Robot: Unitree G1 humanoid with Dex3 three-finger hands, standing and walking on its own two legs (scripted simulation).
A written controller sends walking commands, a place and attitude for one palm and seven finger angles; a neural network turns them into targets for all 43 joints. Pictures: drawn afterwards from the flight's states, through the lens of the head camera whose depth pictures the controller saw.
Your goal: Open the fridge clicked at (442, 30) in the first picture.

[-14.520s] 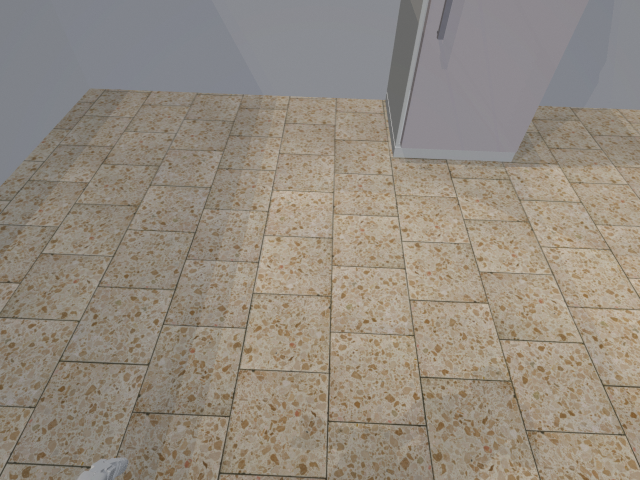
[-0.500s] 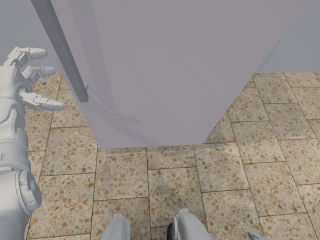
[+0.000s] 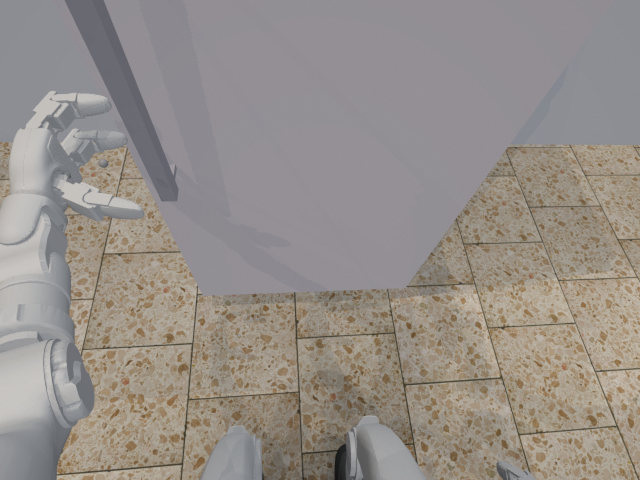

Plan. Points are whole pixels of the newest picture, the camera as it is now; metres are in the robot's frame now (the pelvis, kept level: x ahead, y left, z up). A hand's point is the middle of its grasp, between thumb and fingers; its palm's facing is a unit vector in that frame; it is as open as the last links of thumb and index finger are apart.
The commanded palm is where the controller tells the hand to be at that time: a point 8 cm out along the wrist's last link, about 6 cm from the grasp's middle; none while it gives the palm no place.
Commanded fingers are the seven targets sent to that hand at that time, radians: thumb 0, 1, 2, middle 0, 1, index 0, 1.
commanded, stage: feel for the door with the fingertips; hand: left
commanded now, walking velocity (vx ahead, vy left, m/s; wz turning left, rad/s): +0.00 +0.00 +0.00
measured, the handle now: (124, 71) +0.54 +0.21 +0.15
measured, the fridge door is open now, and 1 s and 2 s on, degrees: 0 0 0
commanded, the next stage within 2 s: slide the fingers in behind the handle in 0.80 s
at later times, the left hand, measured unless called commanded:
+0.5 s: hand (111, 152) +0.48 +0.24 +0.09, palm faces +0.07 -1.00 -0.02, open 14.0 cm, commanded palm +0.46 +0.28 +0.08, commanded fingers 0.00 -0.50 0.30 -0.30 -1.20 -0.30 -1.20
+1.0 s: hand (112, 145) +0.49 +0.24 +0.09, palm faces +0.06 -1.00 -0.01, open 13.7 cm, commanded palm +0.47 +0.28 +0.08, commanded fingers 0.00 -0.50 0.30 -0.30 -1.20 -0.30 -1.20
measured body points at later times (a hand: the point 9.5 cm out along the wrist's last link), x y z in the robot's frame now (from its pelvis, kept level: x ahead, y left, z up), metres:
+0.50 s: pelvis +0.00 +0.00 +0.00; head +0.11 +0.02 +0.43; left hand +0.47 +0.29 +0.09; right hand +0.05 -0.27 -0.11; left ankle +0.01 +0.12 -0.66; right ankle +0.04 -0.13 -0.66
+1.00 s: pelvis -0.01 +0.00 +0.00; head +0.12 +0.03 +0.43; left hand +0.48 +0.29 +0.09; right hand +0.03 -0.27 -0.11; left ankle +0.01 +0.12 -0.66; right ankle +0.04 -0.13 -0.66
